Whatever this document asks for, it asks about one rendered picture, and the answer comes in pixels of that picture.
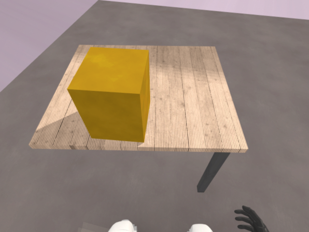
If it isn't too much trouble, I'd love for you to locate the table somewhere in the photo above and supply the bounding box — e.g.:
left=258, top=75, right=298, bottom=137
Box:
left=29, top=45, right=248, bottom=192

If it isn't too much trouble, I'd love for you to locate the carton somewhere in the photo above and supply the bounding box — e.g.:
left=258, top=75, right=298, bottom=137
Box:
left=67, top=47, right=150, bottom=143

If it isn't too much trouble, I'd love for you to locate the robot left thigh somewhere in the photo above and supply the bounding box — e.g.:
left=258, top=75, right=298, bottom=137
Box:
left=108, top=221, right=137, bottom=232

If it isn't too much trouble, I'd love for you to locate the robot right hand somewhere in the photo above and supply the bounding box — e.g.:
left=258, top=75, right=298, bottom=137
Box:
left=234, top=206, right=269, bottom=232

